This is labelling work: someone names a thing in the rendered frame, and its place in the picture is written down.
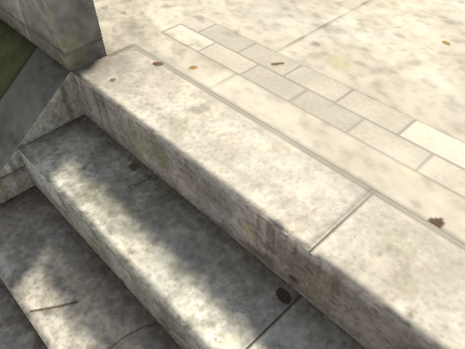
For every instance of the stairs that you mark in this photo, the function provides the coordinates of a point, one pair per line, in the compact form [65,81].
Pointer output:
[122,243]

